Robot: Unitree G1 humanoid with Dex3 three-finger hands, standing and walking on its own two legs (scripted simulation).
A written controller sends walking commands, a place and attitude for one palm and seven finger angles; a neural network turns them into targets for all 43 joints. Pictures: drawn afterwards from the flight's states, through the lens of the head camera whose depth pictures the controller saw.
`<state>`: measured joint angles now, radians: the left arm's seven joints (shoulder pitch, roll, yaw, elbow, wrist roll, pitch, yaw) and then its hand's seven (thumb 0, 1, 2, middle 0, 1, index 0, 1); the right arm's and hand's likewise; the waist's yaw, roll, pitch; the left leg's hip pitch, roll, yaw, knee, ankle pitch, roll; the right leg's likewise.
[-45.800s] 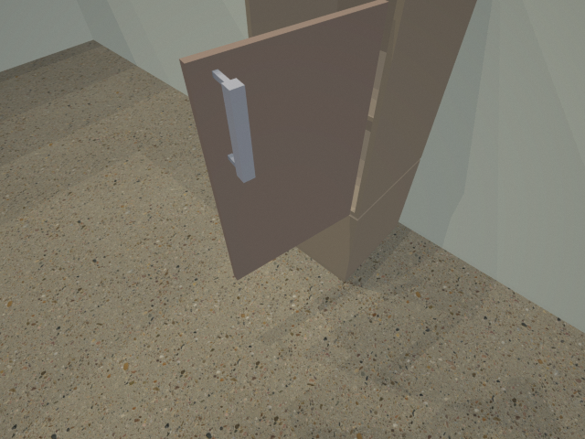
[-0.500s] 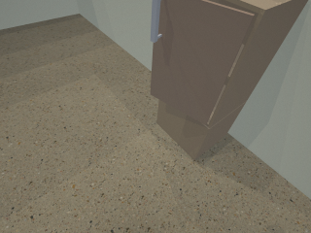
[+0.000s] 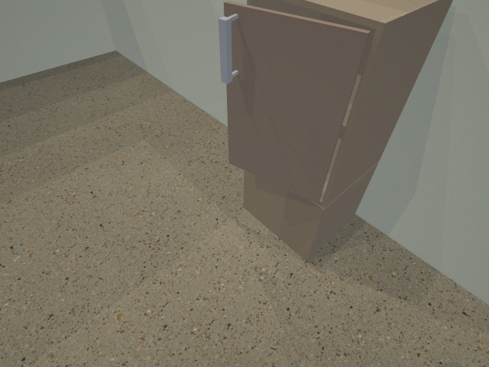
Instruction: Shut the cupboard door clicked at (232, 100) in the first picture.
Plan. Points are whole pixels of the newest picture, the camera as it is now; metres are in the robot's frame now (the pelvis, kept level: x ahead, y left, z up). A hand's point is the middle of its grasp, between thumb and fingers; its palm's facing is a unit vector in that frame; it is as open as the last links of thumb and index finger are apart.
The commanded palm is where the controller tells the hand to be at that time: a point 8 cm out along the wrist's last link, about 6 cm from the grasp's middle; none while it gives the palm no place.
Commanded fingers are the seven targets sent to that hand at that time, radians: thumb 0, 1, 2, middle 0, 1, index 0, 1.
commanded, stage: let the arm hang, fingers relaxed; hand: left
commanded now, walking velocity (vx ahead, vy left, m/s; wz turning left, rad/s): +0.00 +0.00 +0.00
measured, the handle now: (230, 49) +0.90 +0.09 +0.13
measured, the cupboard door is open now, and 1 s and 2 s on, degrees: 15 15 15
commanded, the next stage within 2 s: look to check the result in 0.12 s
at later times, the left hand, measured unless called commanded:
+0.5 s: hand out of the picture -0.01 +0.18 -0.17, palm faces +0.03 -0.97 -0.23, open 7.4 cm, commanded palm none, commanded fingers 0.00 0.90 0.90 -0.20 -0.30 -0.20 -0.30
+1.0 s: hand out of the picture +0.04 +0.17 -0.17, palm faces +0.05 -0.97 -0.24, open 7.4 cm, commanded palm none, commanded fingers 0.00 0.90 0.90 -0.20 -0.30 -0.20 -0.30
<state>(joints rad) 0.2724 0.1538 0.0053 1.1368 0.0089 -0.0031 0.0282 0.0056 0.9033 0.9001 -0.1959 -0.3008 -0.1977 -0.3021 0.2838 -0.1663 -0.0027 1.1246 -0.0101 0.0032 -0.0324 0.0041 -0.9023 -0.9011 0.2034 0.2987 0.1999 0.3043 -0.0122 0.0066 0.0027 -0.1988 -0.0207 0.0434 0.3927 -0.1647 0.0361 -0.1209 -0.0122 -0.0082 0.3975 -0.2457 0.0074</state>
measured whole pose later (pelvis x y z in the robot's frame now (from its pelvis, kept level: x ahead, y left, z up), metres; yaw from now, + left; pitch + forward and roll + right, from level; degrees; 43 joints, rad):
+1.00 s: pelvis +0.01 -0.02 +0.00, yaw +2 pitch -1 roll +0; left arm 0.21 0.20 0.02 1.11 0.01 0.00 0.03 0.01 0.90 0.90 -0.20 -0.30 -0.20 -0.30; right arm 0.22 -0.21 -0.01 1.10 -0.01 0.02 -0.03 0.00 -0.90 -0.90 0.20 0.30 0.20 0.30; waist -0.02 0.01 0.04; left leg -0.22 0.00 0.00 0.43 -0.20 0.00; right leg -0.11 0.01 -0.05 0.40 -0.27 -0.02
